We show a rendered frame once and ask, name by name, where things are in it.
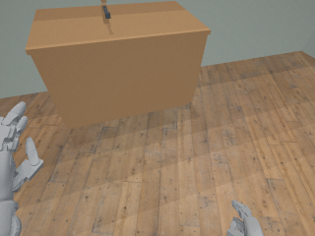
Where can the right robot hand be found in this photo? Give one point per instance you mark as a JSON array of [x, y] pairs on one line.
[[250, 226]]

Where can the left robot forearm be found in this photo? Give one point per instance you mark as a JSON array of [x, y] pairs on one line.
[[10, 224]]

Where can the counter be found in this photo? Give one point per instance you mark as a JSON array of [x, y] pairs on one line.
[[147, 57]]

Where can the tap lever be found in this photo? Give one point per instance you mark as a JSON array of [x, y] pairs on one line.
[[107, 14]]

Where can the left robot hand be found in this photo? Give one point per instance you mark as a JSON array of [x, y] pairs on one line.
[[11, 127]]

